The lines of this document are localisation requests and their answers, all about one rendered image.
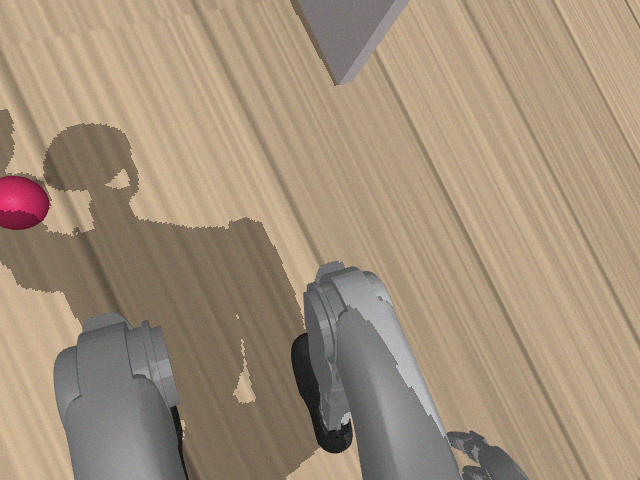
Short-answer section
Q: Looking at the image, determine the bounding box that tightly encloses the left robot foot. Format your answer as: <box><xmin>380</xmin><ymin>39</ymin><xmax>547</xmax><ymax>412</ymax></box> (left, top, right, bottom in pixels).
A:
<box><xmin>170</xmin><ymin>406</ymin><xmax>189</xmax><ymax>480</ymax></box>

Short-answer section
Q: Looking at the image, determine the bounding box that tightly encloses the ball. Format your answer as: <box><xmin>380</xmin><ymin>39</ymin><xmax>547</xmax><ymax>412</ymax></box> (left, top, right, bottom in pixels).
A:
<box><xmin>0</xmin><ymin>176</ymin><xmax>49</xmax><ymax>230</ymax></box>

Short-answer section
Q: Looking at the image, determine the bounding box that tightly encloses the right robot hand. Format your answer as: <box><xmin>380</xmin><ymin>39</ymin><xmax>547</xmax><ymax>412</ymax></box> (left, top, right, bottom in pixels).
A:
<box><xmin>446</xmin><ymin>431</ymin><xmax>530</xmax><ymax>480</ymax></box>

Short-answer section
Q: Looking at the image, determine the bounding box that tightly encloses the right robot foot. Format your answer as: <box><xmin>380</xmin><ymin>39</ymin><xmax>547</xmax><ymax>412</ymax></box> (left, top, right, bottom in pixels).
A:
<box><xmin>291</xmin><ymin>333</ymin><xmax>353</xmax><ymax>454</ymax></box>

